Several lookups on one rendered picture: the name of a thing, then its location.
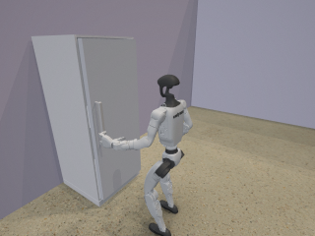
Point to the robot left upper arm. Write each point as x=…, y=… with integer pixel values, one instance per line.
x=157, y=117

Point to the robot right upper arm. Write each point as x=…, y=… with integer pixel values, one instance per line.
x=188, y=124

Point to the fridge door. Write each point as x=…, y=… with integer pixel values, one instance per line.
x=109, y=67

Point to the robot right shin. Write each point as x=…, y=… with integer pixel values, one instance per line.
x=167, y=190

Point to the handle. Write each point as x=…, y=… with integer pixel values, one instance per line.
x=101, y=118

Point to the robot left forearm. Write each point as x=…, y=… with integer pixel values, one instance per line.
x=133, y=144

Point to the left robot foot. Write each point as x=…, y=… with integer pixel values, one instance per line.
x=154, y=228

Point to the robot right forearm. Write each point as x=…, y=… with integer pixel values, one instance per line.
x=185, y=132

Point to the robot left hand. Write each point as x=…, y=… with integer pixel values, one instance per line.
x=106, y=140

